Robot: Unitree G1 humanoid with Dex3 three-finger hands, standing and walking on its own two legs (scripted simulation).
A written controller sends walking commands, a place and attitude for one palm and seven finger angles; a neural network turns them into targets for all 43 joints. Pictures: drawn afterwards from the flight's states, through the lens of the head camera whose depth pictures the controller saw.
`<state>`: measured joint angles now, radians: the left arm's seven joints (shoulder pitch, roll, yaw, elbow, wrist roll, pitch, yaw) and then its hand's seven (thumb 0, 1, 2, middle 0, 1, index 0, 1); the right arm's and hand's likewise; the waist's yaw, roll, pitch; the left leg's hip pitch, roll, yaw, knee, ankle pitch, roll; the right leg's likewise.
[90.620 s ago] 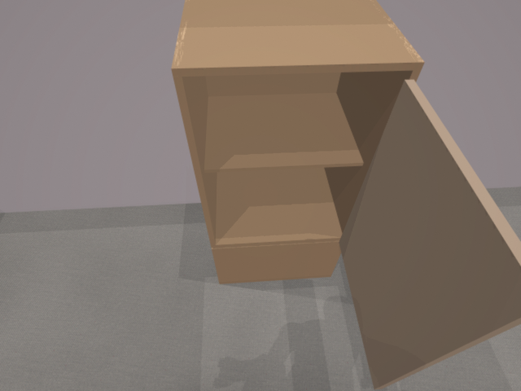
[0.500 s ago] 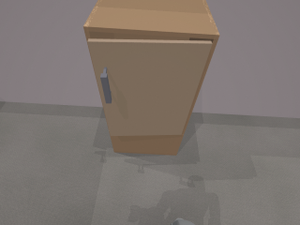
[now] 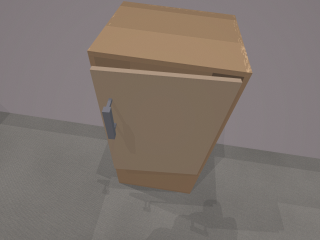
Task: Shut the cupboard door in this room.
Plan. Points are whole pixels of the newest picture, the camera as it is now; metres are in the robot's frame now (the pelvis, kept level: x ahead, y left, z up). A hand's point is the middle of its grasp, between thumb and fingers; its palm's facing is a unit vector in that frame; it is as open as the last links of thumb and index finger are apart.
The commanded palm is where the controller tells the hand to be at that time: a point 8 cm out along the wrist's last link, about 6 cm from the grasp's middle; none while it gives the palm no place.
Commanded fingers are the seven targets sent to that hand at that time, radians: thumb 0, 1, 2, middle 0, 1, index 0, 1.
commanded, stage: come to a stop and stand still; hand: left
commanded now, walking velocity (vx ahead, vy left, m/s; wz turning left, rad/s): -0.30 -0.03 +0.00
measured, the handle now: (111, 119) +0.46 +0.21 -0.02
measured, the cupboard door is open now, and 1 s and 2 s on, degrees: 5 5 5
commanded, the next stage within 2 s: look again from close up in 1.14 s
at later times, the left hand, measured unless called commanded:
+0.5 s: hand out of the picture +0.01 +0.17 -0.16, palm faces +0.06 -0.97 -0.25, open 7.4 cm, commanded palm none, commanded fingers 0.00 0.90 0.90 -0.20 -0.30 -0.20 -0.30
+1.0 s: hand out of the picture -0.07 +0.18 -0.18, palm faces +0.05 -0.99 -0.15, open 7.4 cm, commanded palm none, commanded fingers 0.00 0.90 0.90 -0.20 -0.30 -0.20 -0.30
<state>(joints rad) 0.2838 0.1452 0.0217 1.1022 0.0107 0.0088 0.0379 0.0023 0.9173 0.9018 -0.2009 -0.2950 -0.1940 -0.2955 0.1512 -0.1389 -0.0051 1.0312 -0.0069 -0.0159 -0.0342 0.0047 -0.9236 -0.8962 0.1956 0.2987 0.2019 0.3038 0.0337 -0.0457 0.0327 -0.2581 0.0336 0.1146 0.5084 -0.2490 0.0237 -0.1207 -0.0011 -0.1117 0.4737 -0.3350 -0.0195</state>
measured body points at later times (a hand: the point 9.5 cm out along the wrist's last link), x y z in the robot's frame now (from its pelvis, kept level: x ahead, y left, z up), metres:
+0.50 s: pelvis -0.03 -0.03 +0.01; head -0.01 -0.04 +0.45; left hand +0.00 +0.22 -0.14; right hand +0.02 -0.28 -0.15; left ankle -0.06 +0.11 -0.71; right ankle -0.04 -0.12 -0.74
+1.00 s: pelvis -0.04 +0.02 +0.01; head -0.04 +0.04 +0.46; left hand -0.07 +0.24 -0.16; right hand -0.06 -0.20 -0.14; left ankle -0.06 +0.12 -0.74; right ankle -0.04 -0.12 -0.74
